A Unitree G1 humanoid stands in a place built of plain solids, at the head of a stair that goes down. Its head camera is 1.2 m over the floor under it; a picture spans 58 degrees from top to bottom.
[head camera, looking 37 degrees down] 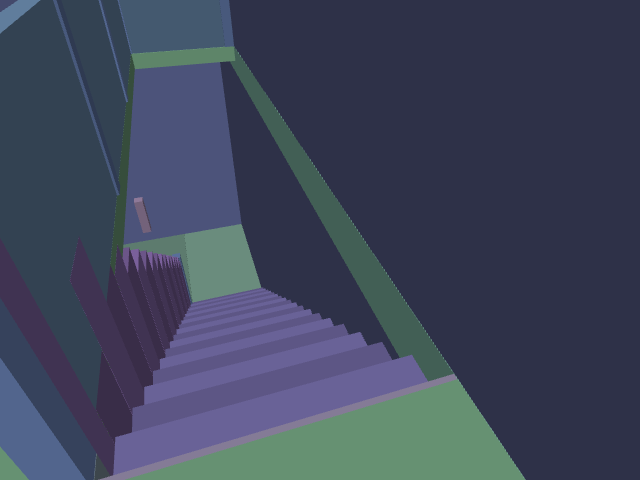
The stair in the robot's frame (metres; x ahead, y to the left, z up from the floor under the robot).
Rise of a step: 0.19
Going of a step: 0.24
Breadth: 1.10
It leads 18 degrees to the left of straight ahead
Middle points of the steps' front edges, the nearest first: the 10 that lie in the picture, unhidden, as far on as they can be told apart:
0.70 0.09 0.00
0.93 0.16 -0.19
1.16 0.23 -0.39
1.38 0.31 -0.58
1.61 0.38 -0.77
1.84 0.45 -0.97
2.07 0.53 -1.16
2.30 0.60 -1.35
2.53 0.68 -1.55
2.75 0.75 -1.74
